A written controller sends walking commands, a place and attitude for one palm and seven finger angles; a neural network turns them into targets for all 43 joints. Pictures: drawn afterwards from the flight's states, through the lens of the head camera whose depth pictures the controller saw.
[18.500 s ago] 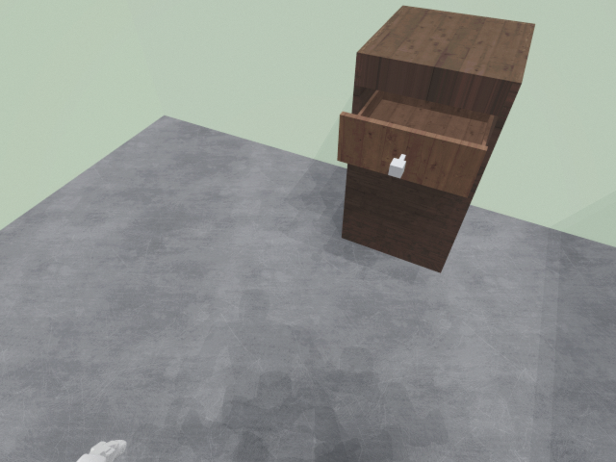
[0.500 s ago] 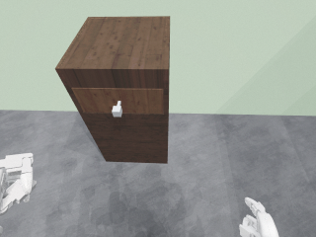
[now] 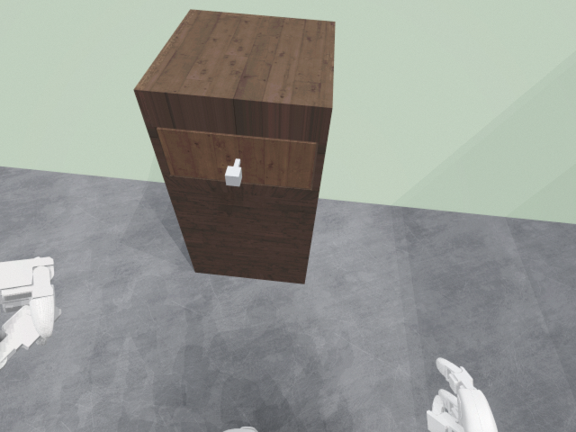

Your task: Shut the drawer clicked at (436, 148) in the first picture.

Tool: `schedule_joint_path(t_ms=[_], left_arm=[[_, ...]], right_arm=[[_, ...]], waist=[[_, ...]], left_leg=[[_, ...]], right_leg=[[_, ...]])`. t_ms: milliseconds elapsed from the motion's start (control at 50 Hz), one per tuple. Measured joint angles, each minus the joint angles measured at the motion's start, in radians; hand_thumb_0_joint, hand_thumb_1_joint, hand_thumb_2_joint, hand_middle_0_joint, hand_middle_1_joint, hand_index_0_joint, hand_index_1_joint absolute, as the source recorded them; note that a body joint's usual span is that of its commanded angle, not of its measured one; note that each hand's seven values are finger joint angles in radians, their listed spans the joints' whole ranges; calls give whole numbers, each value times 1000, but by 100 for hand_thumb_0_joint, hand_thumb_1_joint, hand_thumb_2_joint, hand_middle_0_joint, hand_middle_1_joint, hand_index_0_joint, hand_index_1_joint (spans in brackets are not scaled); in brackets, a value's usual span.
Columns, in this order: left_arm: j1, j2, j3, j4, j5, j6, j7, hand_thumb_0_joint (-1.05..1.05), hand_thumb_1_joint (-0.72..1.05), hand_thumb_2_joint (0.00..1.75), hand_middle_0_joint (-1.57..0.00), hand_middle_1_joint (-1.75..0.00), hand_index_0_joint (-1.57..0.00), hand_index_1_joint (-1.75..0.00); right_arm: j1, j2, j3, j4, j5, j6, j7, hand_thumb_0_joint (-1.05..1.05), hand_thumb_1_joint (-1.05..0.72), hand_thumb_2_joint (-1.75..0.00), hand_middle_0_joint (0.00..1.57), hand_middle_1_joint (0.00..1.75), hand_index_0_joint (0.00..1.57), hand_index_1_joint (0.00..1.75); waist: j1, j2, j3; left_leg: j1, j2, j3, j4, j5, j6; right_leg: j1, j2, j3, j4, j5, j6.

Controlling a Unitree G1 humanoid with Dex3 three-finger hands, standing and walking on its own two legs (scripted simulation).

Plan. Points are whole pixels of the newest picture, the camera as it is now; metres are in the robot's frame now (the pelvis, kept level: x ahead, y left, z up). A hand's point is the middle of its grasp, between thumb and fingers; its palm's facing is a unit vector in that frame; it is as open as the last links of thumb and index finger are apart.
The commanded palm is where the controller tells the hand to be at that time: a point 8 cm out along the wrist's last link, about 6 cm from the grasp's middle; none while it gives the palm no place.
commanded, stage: step back with the hand held close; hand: left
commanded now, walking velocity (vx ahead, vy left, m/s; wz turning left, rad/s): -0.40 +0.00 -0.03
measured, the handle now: (235, 171) +0.71 +0.16 -0.14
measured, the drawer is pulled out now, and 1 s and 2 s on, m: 0.00 0.00 0.00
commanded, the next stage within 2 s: stop stepping back and stand still in 0.56 s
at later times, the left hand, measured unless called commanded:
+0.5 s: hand (0, 414) +0.12 +0.23 +0.18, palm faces +0.38 -0.80 -0.47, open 3.2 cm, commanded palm +0.05 +0.26 +0.19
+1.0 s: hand out of the picture +0.02 +0.21 +0.16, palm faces +0.33 -0.84 -0.43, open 3.2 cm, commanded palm -0.03 +0.25 +0.19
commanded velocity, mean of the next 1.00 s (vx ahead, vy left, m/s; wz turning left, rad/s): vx -0.18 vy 0.00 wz -0.05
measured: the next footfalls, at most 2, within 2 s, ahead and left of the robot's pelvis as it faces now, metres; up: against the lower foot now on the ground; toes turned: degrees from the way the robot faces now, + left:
right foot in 0.14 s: -0.01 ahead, -0.12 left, +0.00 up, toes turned +5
left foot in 0.56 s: -0.12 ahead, +0.09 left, +0.00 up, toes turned -1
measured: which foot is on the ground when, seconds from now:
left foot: down 0.00-0.34, up 0.36-0.54, down 0.56-1.00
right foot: down 0.00-0.06, up 0.08-0.12, down 0.14-0.60, up 0.62-0.76, down 0.78-1.00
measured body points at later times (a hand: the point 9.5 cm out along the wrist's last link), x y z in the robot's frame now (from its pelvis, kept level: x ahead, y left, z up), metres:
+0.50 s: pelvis -0.07 -0.02 +0.01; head -0.05 -0.01 +0.46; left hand +0.09 +0.27 +0.20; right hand +0.09 -0.27 -0.07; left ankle -0.08 +0.10 -0.69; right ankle -0.05 -0.12 -0.73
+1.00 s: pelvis -0.17 -0.02 +0.00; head -0.19 -0.02 +0.45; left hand +0.00 +0.25 +0.19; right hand -0.05 -0.28 -0.09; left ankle -0.15 +0.09 -0.73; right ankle -0.15 -0.11 -0.73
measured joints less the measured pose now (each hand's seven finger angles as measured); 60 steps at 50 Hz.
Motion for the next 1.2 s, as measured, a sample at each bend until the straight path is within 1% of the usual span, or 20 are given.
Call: schedule_joint_path(t_ms=[80,160,240,320,360,400,420,460,520,560,580,640,700,780,820,880,960,1000,1120,1200], left_arm=[[-10,23,43,-11,7,-16,-7,1,89,89,-141,-160,-140,-159],[4,31,75,-27,-8,-36,-12,1,89,90,-141,-160,-140,-159],[-6,24,43,-42,-20,-43,-22,1,89,90,-141,-160,-140,-159],[19,45,29,-71,-26,-45,-35,1,89,89,-141,-160,-140,-159],[38,58,37,-75,-26,-50,-37,1,89,89,-141,-160,-140,-159],[39,57,31,-62,-26,-50,-27,1,88,89,-141,-160,-140,-159],[35,48,29,-48,-25,-49,-22,1,88,89,-141,-160,-140,-159],[24,26,34,-12,-20,-46,-12,1,88,89,-141,-160,-140,-159],[-1,-1,38,38,-14,-33,5,1,88,89,-141,-160,-140,-159],[-25,-15,23,46,-12,-22,8,1,89,89,-141,-160,-140,-159],[-44,-12,15,44,-9,-17,5,1,89,90,-141,-160,-140,-159],[-57,22,17,21,-6,-8,-7,1,89,90,-141,-160,-140,-159],[-7,38,29,-36,-10,11,-19,1,89,90,-141,-160,-140,-159],[64,52,54,-132,-21,9,-18,2,89,89,-141,-160,-140,-159],[65,39,50,-130,-19,-4,-20,1,89,89,-141,-160,-140,-159],[43,14,26,-77,-26,0,-13,1,89,89,-141,-160,-140,-159],[37,-24,0,19,-28,33,4,1,89,89,-141,-160,-140,-159],[34,-35,-10,49,-23,46,9,1,89,89,-141,-160,-140,-159],[35,-54,-35,59,7,62,14,1,89,90,-141,-160,-140,-159],[6,-28,-26,19,18,43,17,1,89,90,-141,-160,-140,-159]], right_arm=[[2,6,-5,12,-6,-14,3,1,-90,-90,21,30,20,30],[-35,17,-4,25,-14,-35,12,1,-90,-90,21,30,20,30],[-88,16,-4,39,-15,-49,26,1,-90,-90,21,30,20,30],[-99,17,-7,30,-8,-40,33,1,-90,-90,21,30,20,30],[-88,21,-15,29,-2,-27,35,1,-90,-90,21,30,20,30],[-67,23,-31,50,0,-11,37,1,-90,-90,21,30,20,30],[-55,23,-37,64,-1,-2,36,1,-90,-90,21,30,20,30],[-34,25,-42,80,-1,18,28,1,-90,-90,21,30,20,30],[-26,16,-39,74,2,33,10,1,-90,-90,21,30,20,30],[-39,-6,-38,58,5,30,1,1,-90,-90,21,30,20,30],[-53,-9,-45,57,5,26,-1,1,-90,-90,21,30,20,30],[-88,33,-45,60,6,4,13,1,-90,-90,20,30,20,30],[-80,70,-21,43,-6,-39,32,1,-90,-90,20,30,20,30],[-40,100,11,20,4,-67,60,1,-90,-90,21,30,20,30],[-36,95,20,29,8,-63,63,1,-90,-90,21,30,20,30],[-20,75,23,59,12,-42,54,1,-90,-90,21,30,21,30],[28,30,12,89,15,-19,33,1,-90,-90,21,30,21,30],[46,12,3,102,12,-19,18,1,-90,-90,21,30,20,30],[85,-3,-2,105,2,-44,-7,1,-90,-90,20,30,20,30],[77,8,1,92,-4,-74,-4,1,-90,-90,20,30,20,30]], waist=[[-1,-10,-8],[12,-28,-1],[15,-17,43],[9,-5,45],[2,-7,24],[2,-23,-11],[2,-36,-32],[5,-62,-66],[3,-77,-80],[-7,-52,-60],[-14,-49,-41],[8,-111,18],[11,-102,18],[16,-81,-12],[18,-48,-17],[7,-26,-31],[-12,-10,-78],[-20,-13,-84],[-14,-52,-84],[-17,-58,-56]], left_leg=[[-38,-13,-10,2,18,1],[-79,-8,6,-5,44,-6],[-88,13,1,-33,90,-20],[-99,32,-9,-28,105,-32],[-129,29,-20,43,-18,-58],[-168,2,-45,247,-154,-89],[-172,-10,-49,334,-188,-97],[-134,-9,-39,389,-220,-105],[-11,19,-35,228,-227,-101],[83,55,-36,25,-109,-94],[95,55,-38,-20,-126,-98],[85,29,4,-13,-117,-94],[71,60,19,-5,-99,-96],[49,99,33,32,-102,-116],[34,123,23,68,-121,-119],[34,94,-16,97,-169,-101],[99,62,-16,49,-171,-77],[123,56,-21,3,-113,-74],[153,46,-13,-46,-92,-73],[152,44,-24,-45,-56,-82]], right_leg=[[10,16,62,74,-79,-2],[32,19,96,55,-142,-16],[14,38,91,39,-104,-30],[0,57,78,50,-85,-41],[-3,55,70,43,-75,-52],[0,36,69,18,-60,-57],[2,22,72,-1,-48,-55],[5,-3,84,-42,-20,-48],[-17,-22,92,-67,12,-35],[-52,-16,75,-42,15,-23],[-77,-21,66,-13,10,-16],[-131,-42,91,101,-44,11],[-137,-24,55,213,-148,16],[3,-34,10,63,-100,20],[29,-7,0,7,-100,-31],[40,-1,-4,-21,-45,-66],[57,-7,-5,-49,-22,-57],[60,-11,-12,-42,-23,-52],[68,-19,3,-33,-100,-24],[72,-21,-8,-39,-38,-30]])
